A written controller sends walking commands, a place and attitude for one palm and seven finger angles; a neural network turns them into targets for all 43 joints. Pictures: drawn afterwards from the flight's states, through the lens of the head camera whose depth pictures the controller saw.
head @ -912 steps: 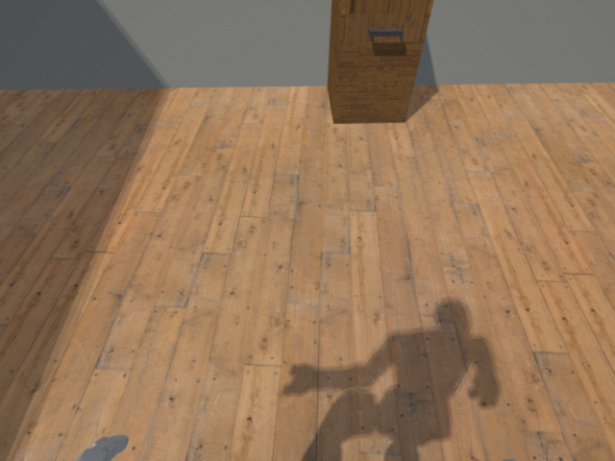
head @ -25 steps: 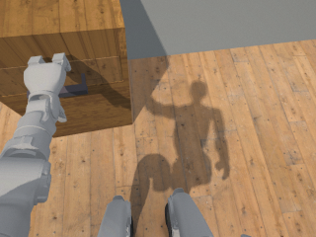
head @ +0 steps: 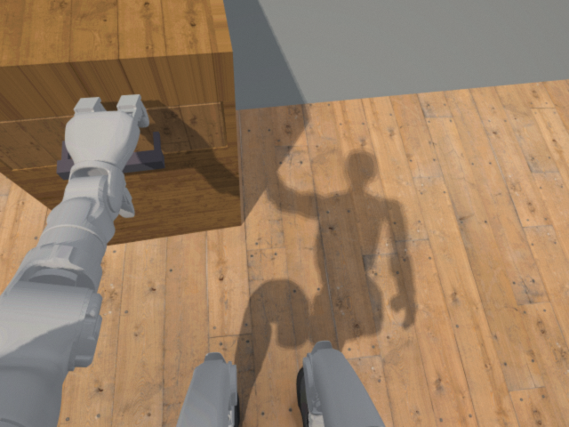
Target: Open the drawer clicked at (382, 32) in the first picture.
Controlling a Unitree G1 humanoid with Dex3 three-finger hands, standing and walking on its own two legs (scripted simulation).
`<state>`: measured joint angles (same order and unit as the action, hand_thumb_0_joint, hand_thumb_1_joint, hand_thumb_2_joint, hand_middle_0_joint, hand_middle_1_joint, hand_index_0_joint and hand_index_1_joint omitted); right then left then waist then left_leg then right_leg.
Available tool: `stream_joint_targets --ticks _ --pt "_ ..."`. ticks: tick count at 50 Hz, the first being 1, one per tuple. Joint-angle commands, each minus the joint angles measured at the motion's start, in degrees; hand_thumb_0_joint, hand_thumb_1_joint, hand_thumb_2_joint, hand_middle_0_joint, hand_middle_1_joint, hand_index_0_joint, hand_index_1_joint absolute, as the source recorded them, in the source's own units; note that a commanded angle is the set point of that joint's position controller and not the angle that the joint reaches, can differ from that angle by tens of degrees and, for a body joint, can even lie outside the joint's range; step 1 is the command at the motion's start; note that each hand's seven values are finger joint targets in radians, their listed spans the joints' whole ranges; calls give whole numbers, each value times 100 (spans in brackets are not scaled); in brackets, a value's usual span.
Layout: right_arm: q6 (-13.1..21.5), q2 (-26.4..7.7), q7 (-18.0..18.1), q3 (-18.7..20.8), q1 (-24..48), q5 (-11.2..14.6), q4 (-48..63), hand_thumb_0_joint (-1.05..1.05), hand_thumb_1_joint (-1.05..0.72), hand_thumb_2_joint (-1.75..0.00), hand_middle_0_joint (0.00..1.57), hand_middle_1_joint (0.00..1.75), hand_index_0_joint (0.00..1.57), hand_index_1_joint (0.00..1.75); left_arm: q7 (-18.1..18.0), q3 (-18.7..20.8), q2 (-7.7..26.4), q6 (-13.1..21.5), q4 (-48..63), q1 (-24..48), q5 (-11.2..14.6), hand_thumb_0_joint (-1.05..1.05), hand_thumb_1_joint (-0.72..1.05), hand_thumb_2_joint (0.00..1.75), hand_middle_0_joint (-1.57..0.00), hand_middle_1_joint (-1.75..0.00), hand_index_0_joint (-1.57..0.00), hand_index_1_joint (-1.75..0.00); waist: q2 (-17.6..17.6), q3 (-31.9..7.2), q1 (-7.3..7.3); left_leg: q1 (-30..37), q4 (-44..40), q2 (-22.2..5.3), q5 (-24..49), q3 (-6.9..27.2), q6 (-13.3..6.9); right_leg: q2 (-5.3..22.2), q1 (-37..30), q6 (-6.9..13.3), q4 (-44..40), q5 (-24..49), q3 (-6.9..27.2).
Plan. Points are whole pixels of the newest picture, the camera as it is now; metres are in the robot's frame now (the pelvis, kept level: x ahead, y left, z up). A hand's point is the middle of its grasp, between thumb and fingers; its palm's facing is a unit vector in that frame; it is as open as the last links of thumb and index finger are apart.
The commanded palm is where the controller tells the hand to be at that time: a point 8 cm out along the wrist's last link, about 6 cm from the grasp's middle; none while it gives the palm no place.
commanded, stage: move the hooked fingers above the handle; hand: left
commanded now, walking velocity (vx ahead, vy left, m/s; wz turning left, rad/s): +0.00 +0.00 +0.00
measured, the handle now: (112, 153) +0.56 +0.26 -0.11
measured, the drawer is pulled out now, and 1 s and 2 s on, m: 0.00 0.00 0.00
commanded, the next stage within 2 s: lower the fingers behind the handle in 0.52 s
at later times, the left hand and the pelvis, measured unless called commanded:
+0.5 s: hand (102, 157) +0.51 +0.24 -0.04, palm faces -0.07 -0.03 -1.00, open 13.9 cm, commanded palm +0.50 +0.22 +0.00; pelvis +0.00 -0.01 -0.01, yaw +0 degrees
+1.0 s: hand (106, 167) +0.51 +0.25 -0.07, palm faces -0.06 -0.02 -1.00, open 13.9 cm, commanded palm +0.50 +0.22 -0.03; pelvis -0.01 +0.00 -0.03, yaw -1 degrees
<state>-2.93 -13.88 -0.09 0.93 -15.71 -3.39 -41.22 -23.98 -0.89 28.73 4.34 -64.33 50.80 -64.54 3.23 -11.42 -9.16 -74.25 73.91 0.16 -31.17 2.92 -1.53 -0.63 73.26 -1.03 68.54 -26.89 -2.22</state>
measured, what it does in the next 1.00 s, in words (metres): stands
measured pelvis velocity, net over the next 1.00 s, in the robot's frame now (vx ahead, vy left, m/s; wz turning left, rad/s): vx -0.01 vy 0.00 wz -0.03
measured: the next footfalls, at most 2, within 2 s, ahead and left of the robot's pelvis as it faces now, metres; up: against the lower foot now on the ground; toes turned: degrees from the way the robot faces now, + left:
none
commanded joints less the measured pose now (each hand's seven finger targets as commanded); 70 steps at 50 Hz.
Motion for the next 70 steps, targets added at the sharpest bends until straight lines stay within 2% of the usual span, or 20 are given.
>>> stream_joint_targets --ticks 1,3,4,5,10,14,16,18,22,26,31,35,36,39,42,45,50,58,64,70 --pt "-43 -1063 42 275 -998 -67 262 0 -90 -90 20 30 20 30 -665 831 1839 -21 527 2099 -220 0 -50 30 -30 -120 -30 -120 933 -2456 -65 2035 -675 -68 2169 -3 -56 -192 -732 406 -402 1024 -190" --pt "-108 -1095 -19 199 -874 -83 412 0 -90 -90 20 30 20 30 -878 1219 2314 -283 252 1649 -251 0 -50 30 -30 -120 -30 -120 744 -2512 188 1656 -638 -49 2254 -100 -75 -186 -1143 385 -294 1244 -156" --pt "-142 -1116 -45 176 -880 -53 529 0 -90 -90 20 30 20 30 -948 1215 2375 -436 138 1499 -288 0 -50 30 -30 -120 -30 -120 587 -2601 208 1548 -657 -36 2219 -109 -71 -200 -1310 373 -258 1297 -159" --pt "-135 -1118 -64 193 -850 -35 621 0 -90 -90 20 30 20 30 -989 1145 2337 -540 230 1557 -310 0 -50 30 -30 -120 -30 -120 660 -2740 202 1536 -640 -38 2254 -164 -82 -186 -1436 350 -268 1456 -122" --pt "-102 -1188 -44 167 -879 134 709 0 -90 -90 20 30 20 30 -889 1164 2681 -938 253 1764 -41 0 -50 30 -30 -120 -30 -120 -86 -3159 91 1088 -732 27 1670 -297 -170 -159 -2410 183 -495 1501 26" --pt "83 -1175 86 260 -1041 143 572 0 -90 -90 20 30 20 30 -384 1097 2704 -427 1183 2415 166 0 -50 30 -30 -120 -30 -120 247 -4088 -83 1492 -608 -18 1649 -271 -214 -140 -2591 142 -541 1610 155" --pt "179 -1137 132 322 -1139 123 419 0 -90 -90 20 30 20 30 -153 757 2284 -68 1475 2520 105 0 -50 30 -30 -120 -30 -120 375 -4007 -256 1820 -549 -54 1739 -199 -211 -159 -2220 175 -547 1580 128" --pt "256 -1073 152 399 -1183 87 257 0 -90 -90 20 30 20 30 16 159 1510 234 1681 2735 81 0 -50 30 -30 -120 -30 -120 508 -3724 -506 2234 -511 -89 1832 -85 -196 -167 -1550 210 -578 1380 47" --pt "235 -1063 158 410 -1264 40 59 0 -90 -90 20 30 20 30 -7 165 1259 424 1124 2352 142 0 -50 30 -30 -120 -30 -120 771 -2736 -392 2130 -532 -83 1727 -8 -115 -213 -731 318 -553 907 -99" --pt "94 -1095 90 325 -1249 10 173 0 -90 -90 20 30 20 30 -376 673 1727 189 487 2018 -23 0 -50 30 -30 -120 -30 -120 692 -2516 -161 1781 -512 -63 1976 -27 -89 -221 -685 358 -384 1019 -169" --pt "-87 -1126 -50 302 -1101 -14 480 0 -90 -90 20 30 20 30 -780 1128 2274 -203 928 1826 -304 0 -50 30 -30 -120 -30 -120 1105 -3382 189 2240 -500 -98 2860 -76 -31 -208 -1245 369 -165 1761 -154" --pt "-60 -1126 -74 316 -1100 27 490 0 -90 -90 20 30 20 30 -824 933 1993 -431 798 1864 -138 0 -50 30 -30 -120 -30 -120 498 -3346 -37 1903 -484 -109 2521 -112 -119 -197 -1620 271 -269 1856 -118" --pt "-41 -1159 -69 309 -1103 32 480 0 -90 -90 20 30 20 30 -802 1034 2145 -437 819 1885 -108 0 -50 30 -30 -120 -30 -120 408 -3384 -23 1806 -499 -109 2369 -121 -125 -197 -1700 257 -281 1793 -96" --pt "35 -1164 -24 332 -1129 29 379 0 -90 -90 20 30 20 30 -685 875 2040 -281 1002 2303 -62 0 -50 30 -30 -120 -30 -120 438 -3547 -198 1889 -456 -125 2169 -73 -140 -185 -1490 240 -292 1562 -84" --pt "105 -1144 3 342 -1157 -6 260 0 -90 -90 20 30 20 30 -558 711 1872 -54 979 2345 -85 0 -50 30 -30 -120 -30 -120 499 -3320 -284 1799 -347 -120 1993 -70 -147 -198 -1207 257 -258 1354 -84" --pt "114 -1118 1 359 -1159 -43 193 0 -90 -90 20 30 20 30 -494 668 1730 145 907 2128 -113 0 -50 30 -30 -120 -30 -120 771 -3226 -197 1919 -260 -121 2130 -16 -97 -214 -831 312 -138 1246 -129" --pt "50 -1124 -34 318 -1149 -68 204 0 -90 -90 20 30 20 30 -567 753 1766 149 527 1923 -148 0 -50 30 -30 -120 -30 -120 729 -2760 -162 1538 -153 -126 2002 -8 -80 -230 -459 343 19 1059 -185" --pt "-18 -1134 -91 355 -1090 -104 298 0 -90 -90 20 30 20 30 -851 1232 2209 142 1159 1959 -242 0 -50 30 -30 -120 -30 -120 903 -3797 21 1878 74 -176 2660 60 -40 -211 -738 327 372 1586 -177" --pt "43 -1149 -121 377 -1070 -96 213 0 -90 -90 20 30 20 30 -978 1036 2011 27 1092 2185 -283 0 -50 30 -30 -120 -30 -120 925 -3700 -123 1784 151 -183 2361 91 -39 -211 -461 304 412 1288 -209" --pt "101 -1162 -118 314 -1073 -85 165 0 -90 -90 20 30 20 30 -765 797 1877 -128 619 2219 -197 0 -50 30 -30 -120 -30 -120 725 -3226 -248 1208 245 -147 1787 35 -84 -234 -267 303 424 957 -221"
